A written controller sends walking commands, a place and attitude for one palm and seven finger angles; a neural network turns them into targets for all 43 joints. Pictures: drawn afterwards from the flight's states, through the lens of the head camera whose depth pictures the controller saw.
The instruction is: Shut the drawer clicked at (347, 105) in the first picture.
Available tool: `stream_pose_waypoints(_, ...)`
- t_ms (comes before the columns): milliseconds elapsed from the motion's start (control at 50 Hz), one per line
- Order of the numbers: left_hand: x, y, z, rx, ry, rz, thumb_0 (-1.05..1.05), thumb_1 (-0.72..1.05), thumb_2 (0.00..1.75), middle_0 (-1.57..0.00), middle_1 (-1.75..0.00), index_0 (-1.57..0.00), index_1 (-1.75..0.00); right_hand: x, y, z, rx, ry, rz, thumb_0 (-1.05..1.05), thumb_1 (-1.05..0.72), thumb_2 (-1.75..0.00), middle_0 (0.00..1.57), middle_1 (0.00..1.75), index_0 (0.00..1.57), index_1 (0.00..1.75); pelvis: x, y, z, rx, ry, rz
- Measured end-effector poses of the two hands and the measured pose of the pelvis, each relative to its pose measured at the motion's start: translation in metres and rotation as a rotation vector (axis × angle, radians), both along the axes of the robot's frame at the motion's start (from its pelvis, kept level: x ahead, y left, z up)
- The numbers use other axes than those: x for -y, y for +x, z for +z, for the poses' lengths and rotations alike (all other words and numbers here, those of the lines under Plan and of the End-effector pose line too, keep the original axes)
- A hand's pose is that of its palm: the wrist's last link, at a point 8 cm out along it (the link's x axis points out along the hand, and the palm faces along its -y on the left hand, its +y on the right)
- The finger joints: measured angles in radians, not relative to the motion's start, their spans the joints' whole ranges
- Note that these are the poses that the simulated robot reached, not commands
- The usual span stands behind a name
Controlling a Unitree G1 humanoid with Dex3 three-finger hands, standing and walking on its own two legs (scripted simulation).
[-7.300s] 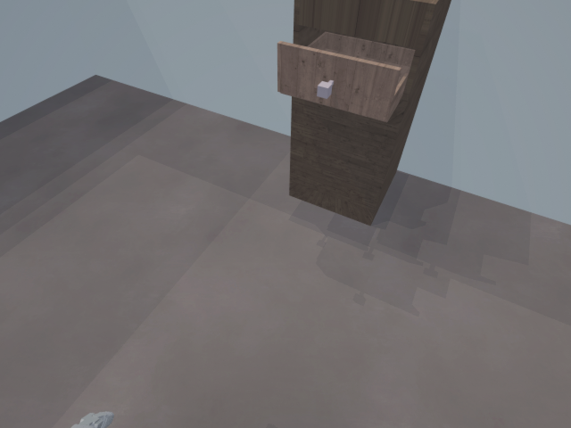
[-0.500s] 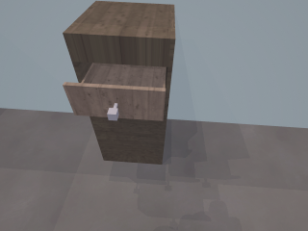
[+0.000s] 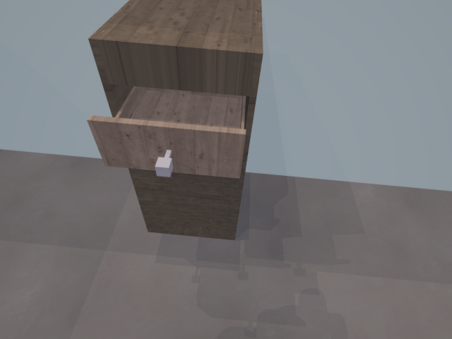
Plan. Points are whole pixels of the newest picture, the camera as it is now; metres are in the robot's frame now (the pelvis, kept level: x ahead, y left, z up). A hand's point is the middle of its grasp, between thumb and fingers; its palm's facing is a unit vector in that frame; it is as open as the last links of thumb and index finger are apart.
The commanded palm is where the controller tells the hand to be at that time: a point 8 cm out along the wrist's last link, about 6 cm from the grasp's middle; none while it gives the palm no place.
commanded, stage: shuffle to correct the standing spot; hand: left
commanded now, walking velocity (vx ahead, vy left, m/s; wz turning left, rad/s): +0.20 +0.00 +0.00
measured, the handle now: (166, 161) +0.52 +0.19 -0.03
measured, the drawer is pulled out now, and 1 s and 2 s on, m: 0.16 0.16 0.16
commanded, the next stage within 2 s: come to a stop and stand still in 0.22 s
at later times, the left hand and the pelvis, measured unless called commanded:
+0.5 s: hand (140, 334) +0.17 +0.18 -0.16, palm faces +0.01 -0.97 -0.23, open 7.3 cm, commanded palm none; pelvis +0.10 -0.01 +0.00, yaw -1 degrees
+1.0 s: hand out of the picture +0.09 +0.18 -0.16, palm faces +0.09 -0.98 -0.15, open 7.4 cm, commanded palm none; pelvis +0.04 +0.00 +0.01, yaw +1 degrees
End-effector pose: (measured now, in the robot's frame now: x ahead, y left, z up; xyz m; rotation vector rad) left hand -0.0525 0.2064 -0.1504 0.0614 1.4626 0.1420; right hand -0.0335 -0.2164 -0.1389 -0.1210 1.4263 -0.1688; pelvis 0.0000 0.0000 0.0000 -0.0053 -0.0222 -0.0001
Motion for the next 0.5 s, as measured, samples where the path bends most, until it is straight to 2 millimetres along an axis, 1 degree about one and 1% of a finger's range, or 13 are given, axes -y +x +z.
stream_pose_waypoints(100,-0.001,0.020,0.001,0.010,0.009,0.005,0.00,0.91,0.90,-0.20,-0.30,-0.19,-0.30,-0.004,0.024,-0.004,0.012,0.016,0.001,0.00,-0.91,-0.90,0.19,0.30,0.20,0.30,-0.001,0.021,-0.001,-0.011,0.002,-0.003)
stream_pose_waypoints(240,-0.006,0.049,-0.004,0.004,0.004,0.022,0.00,0.91,0.90,-0.20,-0.30,-0.19,-0.30,-0.008,0.078,-0.004,0.051,-0.004,0.028,0.01,-0.93,-0.90,0.20,0.30,0.20,0.30,-0.008,0.055,-0.005,-0.020,0.005,-0.003)
stream_pose_waypoints(300,-0.011,0.068,-0.004,-0.023,0.003,-0.015,0.00,0.91,0.90,-0.20,-0.30,-0.19,-0.30,-0.007,0.093,-0.002,0.099,-0.027,0.008,0.01,-0.93,-0.90,0.20,0.30,0.20,0.30,-0.012,0.067,-0.004,-0.017,0.005,-0.028)
stream_pose_waypoints(340,-0.015,0.091,0.000,-0.010,0.013,-0.045,0.01,0.91,0.90,-0.20,-0.30,-0.19,-0.30,-0.007,0.093,0.002,0.105,-0.031,-0.009,0.01,-0.93,-0.90,0.20,0.30,0.20,0.30,-0.010,0.074,0.000,-0.012,-0.001,-0.029)
stream_pose_waypoints(420,-0.020,0.154,0.011,0.093,0.056,-0.076,0.02,0.93,0.90,-0.20,-0.30,-0.19,-0.30,-0.008,0.077,0.006,0.021,-0.006,-0.021,0.00,-0.92,-0.90,0.20,0.30,0.20,0.30,-0.002,0.085,0.007,-0.009,0.001,-0.020)
stream_pose_waypoints(460,-0.023,0.185,0.018,0.155,0.085,-0.083,0.02,0.94,0.90,-0.20,-0.30,-0.19,-0.30,-0.007,0.069,0.004,-0.038,0.014,-0.023,0.00,-0.92,-0.90,0.20,0.30,0.20,0.30,0.003,0.091,0.008,-0.007,0.006,-0.015)
stream_pose_waypoints(500,-0.022,0.212,0.024,0.220,0.112,-0.090,0.02,0.95,0.90,-0.20,-0.30,-0.19,-0.30,-0.004,0.065,-0.002,-0.089,0.035,-0.024,0.00,-0.92,-0.90,0.20,0.30,0.20,0.30,0.010,0.097,0.005,0.001,0.016,-0.009)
